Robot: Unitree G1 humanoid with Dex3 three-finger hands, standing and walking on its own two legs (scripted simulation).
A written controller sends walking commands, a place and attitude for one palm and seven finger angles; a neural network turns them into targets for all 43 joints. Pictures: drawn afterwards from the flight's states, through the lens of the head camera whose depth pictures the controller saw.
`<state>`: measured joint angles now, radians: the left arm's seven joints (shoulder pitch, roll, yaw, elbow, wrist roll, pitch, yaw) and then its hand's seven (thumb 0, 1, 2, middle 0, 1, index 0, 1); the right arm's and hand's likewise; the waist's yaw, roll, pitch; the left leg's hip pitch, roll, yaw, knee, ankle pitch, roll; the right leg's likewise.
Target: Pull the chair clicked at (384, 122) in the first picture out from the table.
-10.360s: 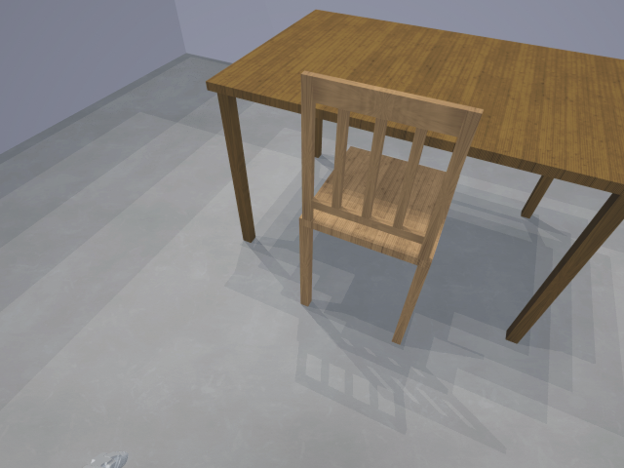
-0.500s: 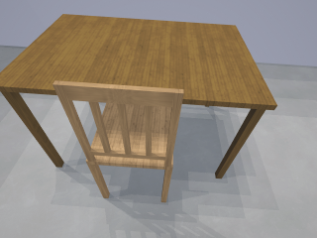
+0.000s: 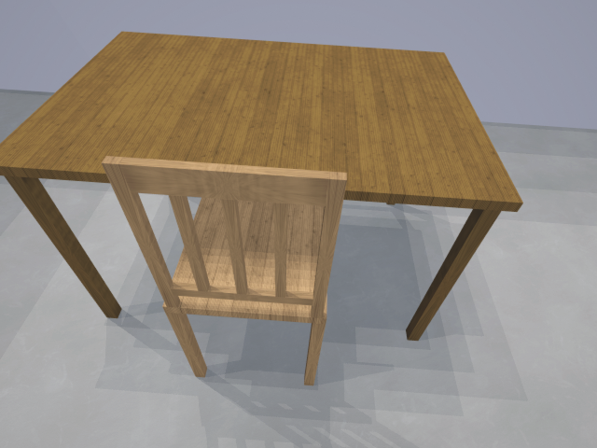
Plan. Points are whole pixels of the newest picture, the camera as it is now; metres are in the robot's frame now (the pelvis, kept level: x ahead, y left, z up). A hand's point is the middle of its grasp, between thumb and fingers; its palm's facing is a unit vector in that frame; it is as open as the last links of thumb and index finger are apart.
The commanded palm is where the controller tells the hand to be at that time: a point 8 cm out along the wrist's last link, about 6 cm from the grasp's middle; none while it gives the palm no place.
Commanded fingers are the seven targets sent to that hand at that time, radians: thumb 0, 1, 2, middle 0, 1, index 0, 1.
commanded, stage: look again from close up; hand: left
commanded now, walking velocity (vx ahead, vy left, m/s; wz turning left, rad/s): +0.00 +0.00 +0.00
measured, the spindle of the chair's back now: (236, 250) +0.48 +0.15 -0.08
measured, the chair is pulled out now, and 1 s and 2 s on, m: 0.00 0.00 0.00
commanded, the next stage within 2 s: none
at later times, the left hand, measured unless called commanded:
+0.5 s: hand out of the picture +0.03 +0.20 -0.18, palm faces -0.01 -0.97 -0.23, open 7.4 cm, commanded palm none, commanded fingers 0.00 0.90 0.90 -0.20 -0.30 -0.20 -0.30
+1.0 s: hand out of the picture +0.01 +0.18 -0.18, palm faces -0.01 -0.98 -0.22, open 7.4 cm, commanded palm none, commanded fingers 0.00 0.90 0.90 -0.20 -0.30 -0.20 -0.30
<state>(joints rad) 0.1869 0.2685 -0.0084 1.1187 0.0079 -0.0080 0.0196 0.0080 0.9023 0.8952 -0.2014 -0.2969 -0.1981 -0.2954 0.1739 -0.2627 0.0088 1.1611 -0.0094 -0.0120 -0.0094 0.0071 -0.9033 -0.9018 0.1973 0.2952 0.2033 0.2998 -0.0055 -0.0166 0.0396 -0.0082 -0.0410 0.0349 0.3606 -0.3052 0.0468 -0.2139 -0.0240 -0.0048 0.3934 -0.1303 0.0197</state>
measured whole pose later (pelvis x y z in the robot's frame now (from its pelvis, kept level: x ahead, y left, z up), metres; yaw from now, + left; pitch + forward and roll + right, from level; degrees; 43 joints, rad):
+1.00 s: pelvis +0.00 -0.01 +0.00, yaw +0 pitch -3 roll +0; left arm 0.25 0.21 -0.01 1.14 0.01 -0.01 0.03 0.01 0.90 0.90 -0.20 -0.30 -0.20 -0.30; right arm 0.25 -0.20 0.01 1.18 -0.01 -0.02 -0.02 0.01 -0.90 -0.90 0.20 0.29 0.20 0.30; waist -0.01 -0.01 0.04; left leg -0.01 -0.03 0.04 0.36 -0.31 0.04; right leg -0.22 -0.01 0.00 0.39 -0.13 0.01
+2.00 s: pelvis +0.00 -0.02 +0.00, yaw -1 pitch -2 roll +0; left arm 0.25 0.19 0.00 1.14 0.01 -0.02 0.03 0.01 0.90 0.90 -0.20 -0.30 -0.20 -0.30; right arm 0.26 -0.18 0.01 1.17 -0.01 -0.02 -0.03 0.01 -0.90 -0.90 0.20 0.29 0.20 0.30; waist -0.01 -0.01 0.04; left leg -0.01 -0.02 0.05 0.36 -0.31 0.02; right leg -0.23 0.00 0.00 0.41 -0.14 0.00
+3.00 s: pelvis +0.00 -0.03 +0.00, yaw -1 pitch -2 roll +0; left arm 0.24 0.21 0.00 1.14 0.01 -0.02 0.02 0.01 0.90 0.90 -0.20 -0.30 -0.20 -0.30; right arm 0.27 -0.20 0.01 1.16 -0.01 -0.02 -0.02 0.01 -0.90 -0.90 0.20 0.29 0.20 0.30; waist -0.01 -0.01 0.03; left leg -0.02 0.00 0.04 0.35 -0.30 0.01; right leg -0.23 0.01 -0.01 0.39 -0.13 -0.02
